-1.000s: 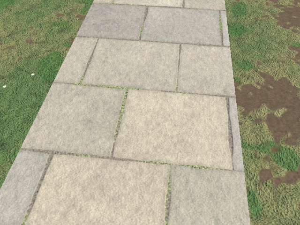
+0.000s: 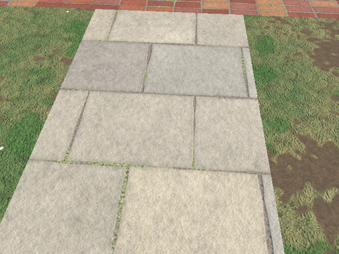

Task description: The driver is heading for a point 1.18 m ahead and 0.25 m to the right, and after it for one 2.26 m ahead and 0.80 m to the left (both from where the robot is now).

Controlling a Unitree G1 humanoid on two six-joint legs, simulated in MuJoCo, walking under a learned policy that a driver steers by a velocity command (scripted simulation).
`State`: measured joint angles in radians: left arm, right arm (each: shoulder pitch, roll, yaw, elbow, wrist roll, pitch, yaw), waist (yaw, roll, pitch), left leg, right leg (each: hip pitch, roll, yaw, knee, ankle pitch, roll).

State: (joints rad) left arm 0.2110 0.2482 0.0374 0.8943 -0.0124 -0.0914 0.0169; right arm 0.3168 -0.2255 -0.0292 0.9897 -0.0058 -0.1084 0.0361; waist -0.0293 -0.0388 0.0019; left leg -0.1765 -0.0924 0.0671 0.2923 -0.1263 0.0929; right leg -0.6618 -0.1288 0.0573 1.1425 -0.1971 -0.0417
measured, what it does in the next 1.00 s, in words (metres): walks ahead: right foot, then left foot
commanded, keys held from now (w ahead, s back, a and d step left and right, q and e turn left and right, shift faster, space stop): w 0.90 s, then w+e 0.10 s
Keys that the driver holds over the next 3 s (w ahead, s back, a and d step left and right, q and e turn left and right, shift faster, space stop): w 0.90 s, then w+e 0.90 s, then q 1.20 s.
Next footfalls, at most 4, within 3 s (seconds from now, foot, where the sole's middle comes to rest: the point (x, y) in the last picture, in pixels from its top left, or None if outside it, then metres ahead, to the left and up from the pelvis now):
0.30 right None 0.34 -0.17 -0.78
0.86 left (153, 222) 0.66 0.07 -0.78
1.46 right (207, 165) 0.94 -0.18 -0.78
1.92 left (187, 114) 1.28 -0.11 -0.78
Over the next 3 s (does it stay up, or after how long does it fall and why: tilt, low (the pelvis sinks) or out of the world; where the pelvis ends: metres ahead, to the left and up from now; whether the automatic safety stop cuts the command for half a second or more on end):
stays up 1.15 -0.13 0.00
